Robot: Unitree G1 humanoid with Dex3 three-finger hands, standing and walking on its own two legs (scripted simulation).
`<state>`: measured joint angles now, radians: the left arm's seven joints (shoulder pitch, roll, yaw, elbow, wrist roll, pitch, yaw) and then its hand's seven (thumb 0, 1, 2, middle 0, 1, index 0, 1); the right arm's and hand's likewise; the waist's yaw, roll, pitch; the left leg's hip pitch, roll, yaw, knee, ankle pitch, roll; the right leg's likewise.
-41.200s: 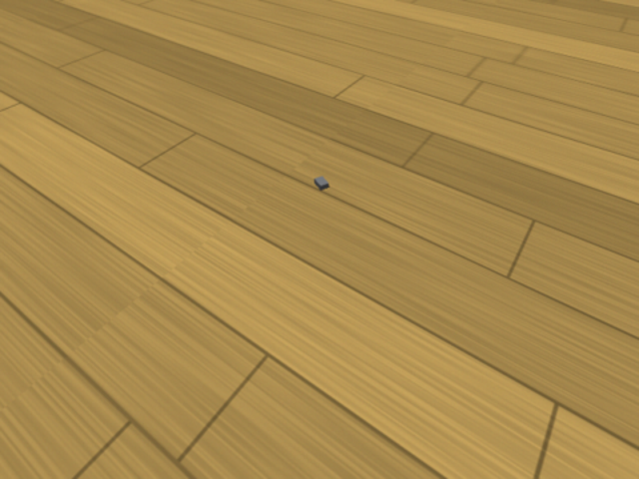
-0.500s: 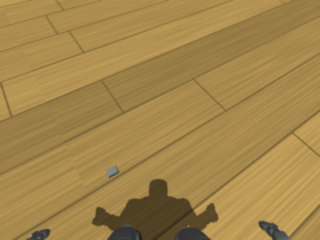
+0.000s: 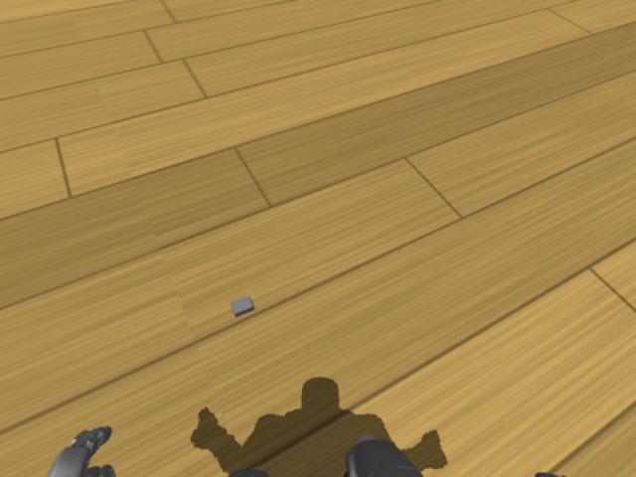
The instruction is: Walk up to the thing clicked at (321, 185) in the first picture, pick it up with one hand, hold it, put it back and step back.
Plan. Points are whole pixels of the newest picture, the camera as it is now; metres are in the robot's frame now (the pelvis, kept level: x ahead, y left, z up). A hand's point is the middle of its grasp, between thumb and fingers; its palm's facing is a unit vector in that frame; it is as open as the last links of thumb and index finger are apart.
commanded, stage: step back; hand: left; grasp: from above
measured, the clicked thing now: (242, 306) +0.68 +0.22 -0.74
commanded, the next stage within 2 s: none
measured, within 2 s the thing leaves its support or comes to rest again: neither
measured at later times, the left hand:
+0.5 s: hand out of the picture -0.09 +0.23 -0.13, palm faces -0.06 -0.90 -0.43, open 7.4 cm
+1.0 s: hand out of the picture -0.26 +0.23 -0.15, palm faces -0.08 -0.91 -0.41, open 7.4 cm
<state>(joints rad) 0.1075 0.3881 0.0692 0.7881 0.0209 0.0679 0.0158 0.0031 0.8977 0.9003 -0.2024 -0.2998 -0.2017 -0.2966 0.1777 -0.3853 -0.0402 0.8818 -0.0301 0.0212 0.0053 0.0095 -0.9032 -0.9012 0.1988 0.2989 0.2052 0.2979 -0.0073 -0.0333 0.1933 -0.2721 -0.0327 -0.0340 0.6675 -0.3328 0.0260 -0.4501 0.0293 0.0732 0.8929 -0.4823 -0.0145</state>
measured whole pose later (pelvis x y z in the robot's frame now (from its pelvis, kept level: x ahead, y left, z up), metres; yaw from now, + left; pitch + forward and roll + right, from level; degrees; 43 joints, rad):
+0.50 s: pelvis -0.17 -0.03 +0.01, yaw -3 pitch -2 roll +2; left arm 0.24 0.35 0.07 0.85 0.05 0.05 0.00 0.01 0.90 0.90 -0.20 -0.30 -0.20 -0.30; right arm 0.17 -0.42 -0.05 0.86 0.00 0.05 -0.02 0.01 -0.90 -0.90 0.20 0.30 0.20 0.30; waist 0.03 0.02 0.14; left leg -0.49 -0.11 -0.13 1.12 -0.48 -0.01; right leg -0.30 -0.03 0.03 0.64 -0.30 0.00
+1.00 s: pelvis -0.35 -0.05 -0.01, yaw -4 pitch -3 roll -2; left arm 0.19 0.37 0.07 0.92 0.04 0.03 0.00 0.00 0.90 0.90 -0.20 -0.30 -0.20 -0.30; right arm 0.09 -0.41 -0.05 0.85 -0.03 0.04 0.00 0.01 -0.90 -0.90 0.20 0.30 0.21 0.30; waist 0.01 0.06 0.15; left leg -0.45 0.08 -0.04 0.70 -0.25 0.00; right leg -0.19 0.05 0.01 0.64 -0.40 -0.01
